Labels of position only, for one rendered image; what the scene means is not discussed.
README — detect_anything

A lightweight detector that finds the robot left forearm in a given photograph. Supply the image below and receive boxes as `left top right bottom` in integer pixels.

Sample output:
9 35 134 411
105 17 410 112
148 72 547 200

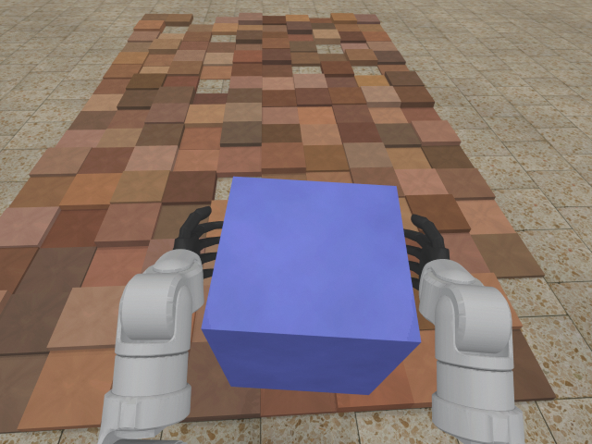
97 249 204 444

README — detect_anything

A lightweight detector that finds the robot right hand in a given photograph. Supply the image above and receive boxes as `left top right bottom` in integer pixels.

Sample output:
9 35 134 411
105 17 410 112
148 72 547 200
403 215 450 290

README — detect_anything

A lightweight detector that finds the carton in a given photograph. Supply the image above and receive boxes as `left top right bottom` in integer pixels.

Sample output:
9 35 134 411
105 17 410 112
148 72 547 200
201 177 421 395

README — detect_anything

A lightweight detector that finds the robot left hand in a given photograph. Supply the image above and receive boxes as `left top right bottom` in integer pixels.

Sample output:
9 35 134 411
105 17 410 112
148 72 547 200
173 206 224 279

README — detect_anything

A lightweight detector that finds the robot right forearm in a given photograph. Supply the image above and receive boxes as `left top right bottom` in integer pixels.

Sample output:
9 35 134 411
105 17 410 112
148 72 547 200
419 259 525 444

